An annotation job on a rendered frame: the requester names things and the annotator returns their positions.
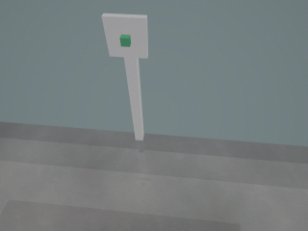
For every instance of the panel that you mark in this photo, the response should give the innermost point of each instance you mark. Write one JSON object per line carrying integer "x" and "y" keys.
{"x": 134, "y": 25}

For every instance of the button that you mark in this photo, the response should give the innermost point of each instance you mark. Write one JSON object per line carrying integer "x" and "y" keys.
{"x": 125, "y": 40}

